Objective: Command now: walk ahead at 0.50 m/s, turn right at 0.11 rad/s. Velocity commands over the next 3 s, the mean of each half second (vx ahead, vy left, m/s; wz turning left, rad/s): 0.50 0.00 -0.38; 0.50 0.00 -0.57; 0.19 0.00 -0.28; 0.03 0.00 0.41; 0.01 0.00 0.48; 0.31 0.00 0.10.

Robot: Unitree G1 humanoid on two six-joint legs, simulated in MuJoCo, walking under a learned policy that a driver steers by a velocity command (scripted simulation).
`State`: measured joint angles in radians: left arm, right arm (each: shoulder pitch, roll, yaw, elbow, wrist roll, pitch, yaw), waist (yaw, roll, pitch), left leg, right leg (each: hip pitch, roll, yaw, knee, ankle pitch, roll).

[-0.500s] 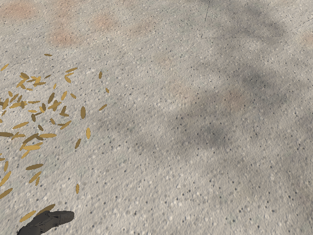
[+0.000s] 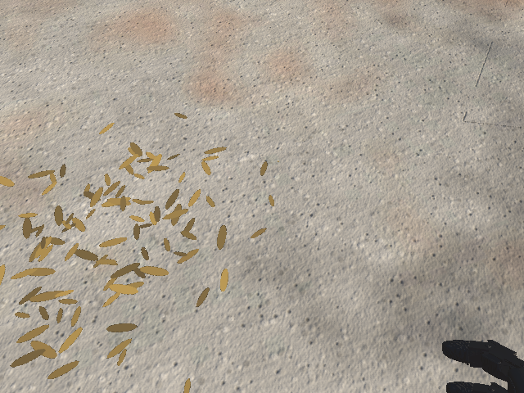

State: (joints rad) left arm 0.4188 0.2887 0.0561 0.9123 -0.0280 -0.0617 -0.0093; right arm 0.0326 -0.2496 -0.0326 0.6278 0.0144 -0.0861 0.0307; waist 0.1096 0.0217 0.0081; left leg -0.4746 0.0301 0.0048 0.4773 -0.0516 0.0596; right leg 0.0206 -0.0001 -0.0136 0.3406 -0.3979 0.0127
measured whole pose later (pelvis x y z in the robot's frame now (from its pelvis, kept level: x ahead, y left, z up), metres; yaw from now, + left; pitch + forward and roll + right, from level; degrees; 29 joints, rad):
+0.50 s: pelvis +0.25 -0.02 +0.00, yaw -15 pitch +2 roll +2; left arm 0.08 0.25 0.05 0.72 -0.02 -0.03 -0.06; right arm 0.34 -0.28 -0.08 0.85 0.01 -0.06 -0.02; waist -0.07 -0.03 0.03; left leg 0.11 0.01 0.27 0.27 -0.40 -0.03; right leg -0.61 -0.06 -0.04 0.65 -0.08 -0.07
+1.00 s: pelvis +0.53 -0.11 +0.00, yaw -32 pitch +2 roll +0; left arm 0.37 0.29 0.08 0.74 -0.03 -0.03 0.01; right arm 0.03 -0.28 -0.04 0.68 0.00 -0.11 0.02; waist 0.09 0.04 0.01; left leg -0.51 0.00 -0.08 0.48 -0.01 -0.03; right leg -0.08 0.11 0.20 0.45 -0.39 -0.06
